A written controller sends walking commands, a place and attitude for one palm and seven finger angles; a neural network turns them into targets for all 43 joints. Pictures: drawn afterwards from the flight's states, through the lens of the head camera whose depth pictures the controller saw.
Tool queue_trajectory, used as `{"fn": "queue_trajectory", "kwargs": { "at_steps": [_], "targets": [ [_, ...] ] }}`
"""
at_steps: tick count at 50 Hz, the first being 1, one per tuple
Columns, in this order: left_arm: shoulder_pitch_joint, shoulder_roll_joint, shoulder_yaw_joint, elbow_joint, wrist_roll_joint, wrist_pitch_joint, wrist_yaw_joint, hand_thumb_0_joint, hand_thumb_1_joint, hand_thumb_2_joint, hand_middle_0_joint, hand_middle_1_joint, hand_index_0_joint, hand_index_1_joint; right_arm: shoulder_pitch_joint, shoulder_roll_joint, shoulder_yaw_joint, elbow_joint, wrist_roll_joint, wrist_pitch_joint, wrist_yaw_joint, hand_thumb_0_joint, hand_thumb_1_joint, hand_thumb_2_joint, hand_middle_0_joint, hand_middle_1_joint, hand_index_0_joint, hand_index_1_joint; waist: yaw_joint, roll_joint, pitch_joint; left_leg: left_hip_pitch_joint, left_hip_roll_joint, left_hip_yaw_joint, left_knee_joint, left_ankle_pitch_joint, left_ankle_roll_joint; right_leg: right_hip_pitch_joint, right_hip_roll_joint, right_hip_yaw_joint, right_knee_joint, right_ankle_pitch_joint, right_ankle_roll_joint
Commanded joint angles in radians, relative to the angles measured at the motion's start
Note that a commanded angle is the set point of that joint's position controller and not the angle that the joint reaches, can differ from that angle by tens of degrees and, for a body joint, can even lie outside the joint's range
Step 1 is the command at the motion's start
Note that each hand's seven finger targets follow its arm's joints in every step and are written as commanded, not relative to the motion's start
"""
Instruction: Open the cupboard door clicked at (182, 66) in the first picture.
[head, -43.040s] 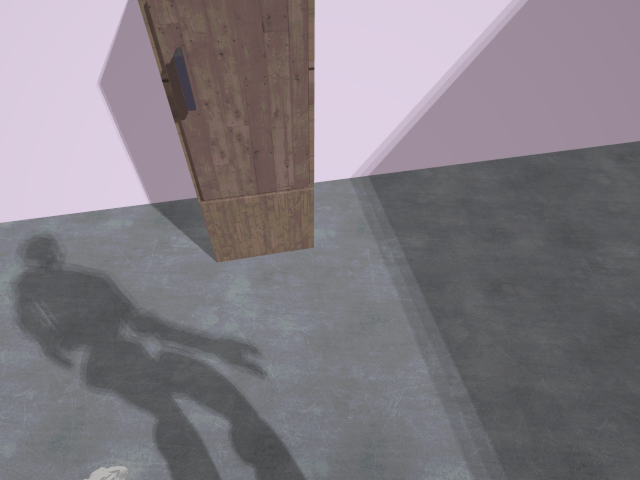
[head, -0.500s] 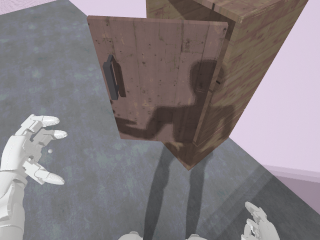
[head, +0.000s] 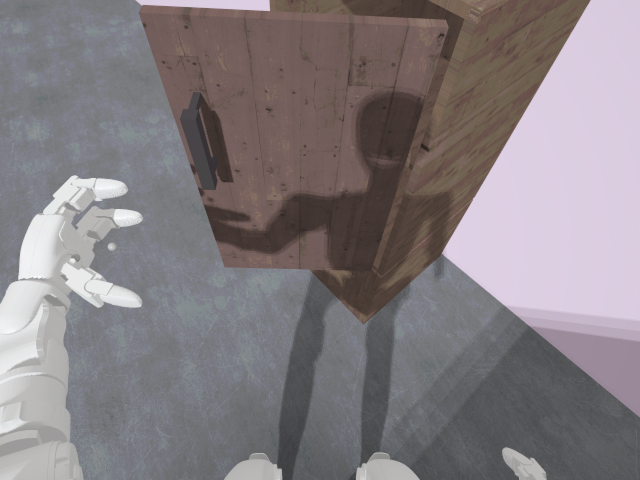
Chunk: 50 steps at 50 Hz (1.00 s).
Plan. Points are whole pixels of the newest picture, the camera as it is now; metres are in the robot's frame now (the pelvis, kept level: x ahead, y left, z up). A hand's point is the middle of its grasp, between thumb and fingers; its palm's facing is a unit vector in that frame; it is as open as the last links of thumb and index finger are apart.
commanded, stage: move the hooked fingers beside the handle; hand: left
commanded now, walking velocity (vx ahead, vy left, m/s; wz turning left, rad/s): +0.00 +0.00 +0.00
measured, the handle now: (203, 143) +0.55 +0.19 +0.06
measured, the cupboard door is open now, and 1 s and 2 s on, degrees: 48 48 48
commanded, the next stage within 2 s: slide the fingers in behind the handle in 1.80 s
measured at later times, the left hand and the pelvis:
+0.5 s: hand (135, 200) +0.45 +0.25 +0.06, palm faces +0.00 -1.00 +0.00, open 14.0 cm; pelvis +0.00 +0.01 -0.01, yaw -1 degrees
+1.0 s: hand (158, 162) +0.51 +0.24 +0.06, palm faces +0.00 -1.00 -0.01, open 14.0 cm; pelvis +0.00 +0.01 -0.02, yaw -2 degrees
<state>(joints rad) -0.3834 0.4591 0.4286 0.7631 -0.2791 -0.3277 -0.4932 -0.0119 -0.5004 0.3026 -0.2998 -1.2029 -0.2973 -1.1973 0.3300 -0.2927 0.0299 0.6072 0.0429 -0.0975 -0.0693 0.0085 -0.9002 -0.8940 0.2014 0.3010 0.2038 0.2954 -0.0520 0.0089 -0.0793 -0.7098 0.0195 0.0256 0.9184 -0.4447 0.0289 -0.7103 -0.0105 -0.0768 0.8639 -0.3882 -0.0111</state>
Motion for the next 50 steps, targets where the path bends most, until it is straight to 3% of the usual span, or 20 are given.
{"fn": "queue_trajectory", "kwargs": {
  "at_steps": [1, 3, 8, 9, 10, 12, 13, 16, 17, 20, 24, 25, 28, 31, 34, 37, 40, 43, 45, 50],
  "targets": [
    [-0.352, 0.316, 0.087, -0.146, 0.000, -0.064, 0.030, 0.000, -0.500, 0.300, -0.300, -1.200, -0.300, -1.200, 0.052, -0.156, -0.066, -0.106, -0.006, -0.025, -0.012, 0.000, -0.900, -0.900, 0.200, 0.300, 0.200, 0.300, 0.001, 0.065, -0.347, 0.160, -0.011, -0.051, -0.127, 0.311, -0.008, 0.178, 0.028, 0.047, -0.082, 0.245, -0.013],
    [-0.380, 0.347, 0.106, -0.135, 0.007, -0.076, 0.040, 0.000, -0.500, 0.300, -0.300, -1.200, -0.300, -1.200, 0.061, -0.157, -0.065, -0.106, -0.009, -0.014, -0.008, 0.000, -0.900, -0.900, 0.200, 0.300, 0.200, 0.300, 0.005, 0.080, -0.359, 0.154, -0.011, -0.048, -0.116, 0.342, -0.008, 0.193, 0.031, 0.051, -0.071, 0.275, -0.018],
    [-0.454, 0.318, 0.072, -0.097, 0.023, -0.096, 0.041, 0.000, -0.500, 0.300, -0.300, -1.200, -0.300, -1.200, 0.083, -0.154, -0.067, -0.103, -0.012, 0.009, 0.001, 0.000, -0.900, -0.900, 0.200, 0.300, 0.200, 0.300, -0.016, 0.107, -0.379, 0.204, 0.001, -0.061, -0.105, 0.419, -0.013, 0.141, 0.040, 0.037, -0.056, 0.298, -0.019],
    [-0.447, 0.326, 0.081, -0.108, 0.026, -0.100, 0.041, 0.000, -0.500, 0.300, -0.300, -1.200, -0.300, -1.200, 0.090, -0.156, -0.072, -0.104, -0.013, 0.013, 0.003, 0.000, -0.900, -0.900, 0.200, 0.300, 0.200, 0.300, -0.009, 0.105, -0.415, 0.226, 0.006, -0.063, -0.101, 0.454, -0.015, 0.144, 0.040, 0.037, -0.053, 0.311, -0.015],
    [-0.443, 0.295, 0.053, -0.108, 0.025, -0.098, 0.039, 0.000, -0.500, 0.300, -0.300, -1.200, -0.300, -1.200, 0.089, -0.153, -0.070, -0.107, -0.013, 0.016, 0.007, 0.000, -0.900, -0.900, 0.200, 0.300, 0.200, 0.300, -0.011, 0.144, -0.423, 0.245, 0.004, -0.063, -0.101, 0.464, -0.019, 0.129, 0.040, 0.037, -0.055, 0.305, -0.015],
    [-0.449, 0.311, 0.071, -0.030, 0.026, -0.082, 0.044, 0.000, -0.500, 0.300, -0.300, -1.200, -0.300, -1.200, 0.098, -0.160, -0.072, -0.095, -0.013, 0.029, 0.008, 0.000, -0.900, -0.900, 0.200, 0.300, 0.200, 0.300, -0.025, 0.053, -0.368, 0.181, 0.006, -0.058, -0.099, 0.402, -0.011, 0.127, 0.041, 0.035, -0.063, 0.290, -0.011],
    [-0.482, 0.327, 0.075, -0.002, 0.027, -0.082, 0.044, 0.000, -0.500, 0.300, -0.300, -1.200, -0.300, -1.200, 0.102, -0.163, -0.068, -0.090, -0.011, 0.036, 0.004, 0.000, -0.900, -0.900, 0.200, 0.300, 0.200, 0.300, -0.030, 0.044, -0.345, 0.152, 0.004, -0.058, -0.097, 0.386, -0.008, 0.125, 0.042, 0.035, -0.059, 0.287, -0.014],
    [-0.577, 0.340, 0.061, 0.053, 0.054, -0.085, 0.050, 0.000, -0.500, 0.300, -0.300, -1.200, -0.300, -1.200, 0.109, -0.165, -0.066, -0.083, -0.014, 0.049, 0.005, 0.000, -0.900, -0.900, 0.200, 0.300, 0.200, 0.300, -0.043, 0.088, -0.338, 0.137, 0.001, -0.057, -0.093, 0.328, -0.008, 0.084, 0.038, 0.039, -0.055, 0.238, -0.013],
    [-0.612, 0.363, 0.071, 0.050, 0.063, -0.097, 0.055, 0.000, -0.500, 0.300, -0.300, -1.200, -0.300, -1.200, 0.116, -0.167, -0.066, -0.080, -0.016, 0.053, 0.005, 0.000, -0.900, -0.900, 0.200, 0.300, 0.200, 0.300, -0.045, 0.083, -0.355, 0.141, 0.003, -0.063, -0.089, 0.328, -0.007, 0.084, 0.038, 0.040, -0.051, 0.233, -0.014],
    [-0.687, 0.347, 0.046, 0.024, 0.071, -0.131, 0.057, 0.000, -0.500, 0.300, -0.300, -1.200, -0.300, -1.200, 0.131, -0.164, -0.068, -0.071, -0.021, 0.063, 0.007, 0.000, -0.900, -0.900, 0.200, 0.300, 0.200, 0.300, -0.057, 0.142, -0.437, 0.224, 0.008, -0.076, -0.067, 0.404, -0.015, 0.048, 0.043, 0.038, -0.034, 0.255, -0.015],
    [-0.705, 0.370, 0.062, 0.087, 0.074, -0.127, 0.059, 0.000, -0.500, 0.300, -0.300, -1.200, -0.300, -1.200, 0.153, -0.171, -0.067, -0.052, -0.024, 0.083, 0.010, 0.000, -0.900, -0.900, 0.200, 0.300, 0.200, 0.300, -0.062, 0.123, -0.437, 0.233, 0.018, -0.090, -0.057, 0.451, -0.021, 0.018, 0.048, 0.029, -0.027, 0.257, -0.014],
    [-0.688, 0.335, 0.037, 0.130, 0.076, -0.113, 0.059, 0.000, -0.500, 0.300, -0.300, -1.200, -0.300, -1.200, 0.153, -0.168, -0.066, -0.055, -0.022, 0.088, 0.012, 0.000, -0.900, -0.900, 0.200, 0.300, 0.200, 0.300, -0.069, 0.114, -0.415, 0.209, 0.015, -0.082, -0.059, 0.424, -0.016, 0.016, 0.048, 0.031, -0.033, 0.251, -0.011],
    [-0.734, 0.402, 0.073, 0.131, 0.090, -0.106, 0.074, 0.000, -0.500, 0.300, -0.300, -1.200, -0.300, -1.200, 0.165, -0.176, -0.064, -0.060, -0.025, 0.101, 0.012, 0.000, -0.900, -0.900, 0.200, 0.300, 0.200, 0.300, -0.064, 0.122, -0.420, 0.175, 0.011, -0.080, -0.055, 0.405, -0.012, 0.031, 0.047, 0.033, -0.023, 0.253, -0.015],
    [-0.764, 0.407, 0.073, 0.128, 0.106, -0.117, 0.090, 0.000, -0.500, 0.300, -0.300, -1.200, -0.300, -1.200, 0.178, -0.173, -0.064, -0.057, -0.032, 0.112, 0.017, 0.000, -0.900, -0.900, 0.200, 0.300, 0.200, 0.300, -0.068, 0.137, -0.455, 0.198, 0.015, -0.085, -0.047, 0.427, -0.015, 0.023, 0.048, 0.033, -0.020, 0.260, -0.012],
    [-0.798, 0.403, 0.064, 0.146, 0.110, -0.125, 0.095, 0.000, -0.500, 0.300, -0.300, -1.200, -0.300, -1.200, 0.191, -0.175, -0.062, -0.053, -0.033, 0.122, 0.020, 0.000, -0.900, -0.900, 0.200, 0.300, 0.200, 0.300, -0.083, 0.130, -0.461, 0.195, 0.017, -0.083, -0.039, 0.440, -0.013, 0.014, 0.053, 0.035, -0.017, 0.271, -0.010],
    [-0.848, 0.433, 0.065, 0.210, 0.125, -0.109, 0.099, 0.000, -0.500, 0.300, -0.300, -1.200, -0.300, -1.200, 0.197, -0.182, -0.058, -0.046, -0.033, 0.132, 0.018, 0.000, -0.900, -0.900, 0.200, 0.300, 0.200, 0.300, -0.107, 0.107, -0.403, 0.116, 0.013, -0.076, -0.036, 0.350, -0.003, 0.008, 0.049, 0.043, -0.026, 0.238, -0.005],
    [-0.870, 0.488, 0.097, 0.209, 0.139, -0.115, 0.103, 0.000, -0.500, 0.300, -0.300, -1.200, -0.300, -1.200, 0.217, -0.185, -0.056, -0.048, -0.038, 0.139, 0.016, 0.000, -0.900, -0.900, 0.200, 0.300, 0.200, 0.300, -0.098, 0.136, -0.461, 0.141, 0.013, -0.082, -0.027, 0.391, -0.006, 0.017, 0.052, 0.043, -0.013, 0.260, -0.010],
    [-0.903, 0.478, 0.080, 0.236, 0.138, -0.113, 0.098, 0.000, -0.500, 0.300, -0.300, -1.200, -0.300, -1.200, 0.228, -0.183, -0.050, -0.047, -0.041, 0.145, 0.018, 0.000, -0.900, -0.900, 0.200, 0.300, 0.200, 0.300, -0.120, 0.130, -0.451, 0.114, 0.012, -0.075, -0.009, 0.391, 0.001, 0.010, 0.055, 0.047, -0.010, 0.275, -0.008],
    [-0.918, 0.525, 0.105, 0.276, 0.145, -0.102, 0.096, 0.000, -0.500, 0.300, -0.300, -1.200, -0.300, -1.200, 0.236, -0.193, -0.049, -0.043, -0.041, 0.148, 0.016, 0.000, -0.900, -0.900, 0.200, 0.300, 0.200, 0.300, -0.128, 0.115, -0.449, 0.081, 0.013, -0.073, -0.005, 0.360, 0.004, 0.016, 0.055, 0.053, -0.015, 0.264, -0.003],
    [-0.965, 0.533, 0.091, 0.271, 0.162, -0.095, 0.088, 0.000, -0.500, 0.300, -0.300, -1.200, -0.300, -1.200, 0.262, -0.191, -0.045, -0.039, -0.047, 0.159, 0.020, 0.000, -0.900, -0.900, 0.200, 0.300, 0.200, 0.300, -0.133, 0.197, -0.508, 0.136, 0.018, -0.082, 0.017, 0.443, -0.003, -0.020, 0.057, 0.047, 0.001, 0.299, -0.006]
  ]
}}
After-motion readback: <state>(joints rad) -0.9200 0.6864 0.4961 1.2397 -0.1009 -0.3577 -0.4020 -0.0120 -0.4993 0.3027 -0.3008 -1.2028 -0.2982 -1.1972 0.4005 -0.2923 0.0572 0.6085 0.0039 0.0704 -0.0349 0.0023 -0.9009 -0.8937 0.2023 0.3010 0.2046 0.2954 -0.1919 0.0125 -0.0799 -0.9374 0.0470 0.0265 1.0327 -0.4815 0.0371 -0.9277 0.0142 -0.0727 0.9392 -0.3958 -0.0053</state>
